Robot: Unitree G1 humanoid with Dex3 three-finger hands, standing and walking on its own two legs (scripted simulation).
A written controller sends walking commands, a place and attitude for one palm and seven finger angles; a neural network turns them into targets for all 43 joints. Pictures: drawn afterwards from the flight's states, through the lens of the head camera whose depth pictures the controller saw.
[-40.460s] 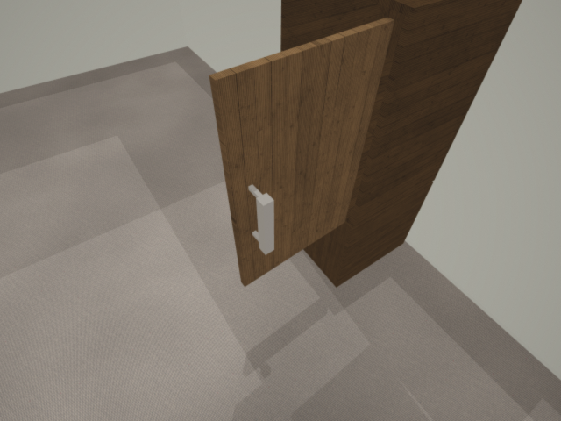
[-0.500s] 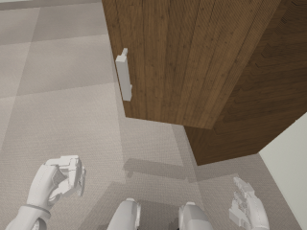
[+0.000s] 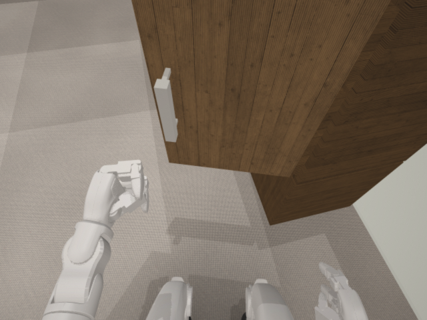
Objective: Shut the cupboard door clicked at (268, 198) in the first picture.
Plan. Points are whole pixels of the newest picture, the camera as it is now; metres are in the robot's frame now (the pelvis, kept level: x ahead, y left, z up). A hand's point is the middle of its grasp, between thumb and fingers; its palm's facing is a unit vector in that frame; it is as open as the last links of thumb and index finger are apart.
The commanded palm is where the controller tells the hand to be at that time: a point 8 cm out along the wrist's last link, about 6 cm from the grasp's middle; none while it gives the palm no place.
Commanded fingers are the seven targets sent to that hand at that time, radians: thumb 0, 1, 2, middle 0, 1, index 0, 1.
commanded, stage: bring the fist close to the handle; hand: left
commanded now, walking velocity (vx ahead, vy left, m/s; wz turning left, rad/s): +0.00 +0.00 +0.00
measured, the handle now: (169, 107) +0.53 +0.11 +0.05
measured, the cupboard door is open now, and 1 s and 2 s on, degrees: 69 69 54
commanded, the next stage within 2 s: push the door shut along its arc in 0.90 s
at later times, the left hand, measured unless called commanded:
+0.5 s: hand (180, 149) +0.43 +0.08 +0.04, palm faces -0.16 -0.99 -0.03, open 3.1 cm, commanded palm +0.42 +0.14 +0.05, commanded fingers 0.00 0.90 0.90 -1.30 -1.50 -1.30 -1.50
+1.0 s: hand (178, 142) +0.43 +0.08 +0.06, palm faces -0.13 -0.99 -0.04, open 3.1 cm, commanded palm +0.41 +0.14 +0.05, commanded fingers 0.00 0.90 0.90 -1.30 -1.50 -1.30 -1.50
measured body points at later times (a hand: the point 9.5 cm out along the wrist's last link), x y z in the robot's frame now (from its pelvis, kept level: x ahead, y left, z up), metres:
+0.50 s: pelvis +0.01 -0.02 +0.00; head +0.12 -0.02 +0.44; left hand +0.43 +0.14 +0.05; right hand +0.12 -0.27 -0.11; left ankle +0.03 +0.11 -0.62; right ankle +0.04 -0.14 -0.62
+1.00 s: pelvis +0.00 -0.02 +0.01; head +0.11 -0.02 +0.44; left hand +0.43 +0.14 +0.06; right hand +0.07 -0.28 -0.11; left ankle +0.03 +0.11 -0.62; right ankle +0.04 -0.14 -0.62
